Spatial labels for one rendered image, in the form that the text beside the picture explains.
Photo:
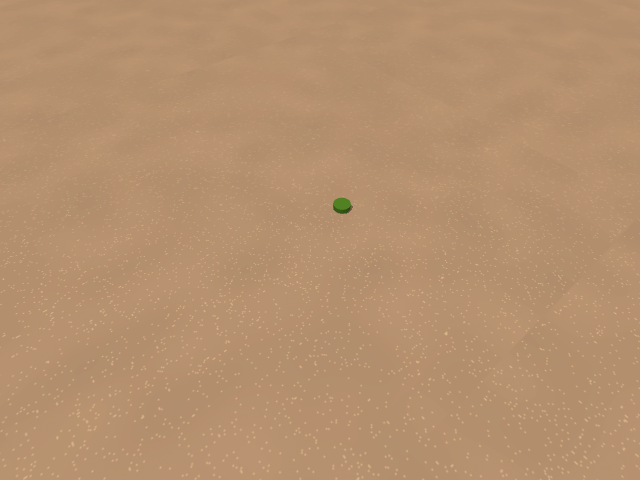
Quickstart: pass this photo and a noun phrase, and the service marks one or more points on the tin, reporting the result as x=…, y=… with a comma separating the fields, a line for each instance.
x=341, y=205

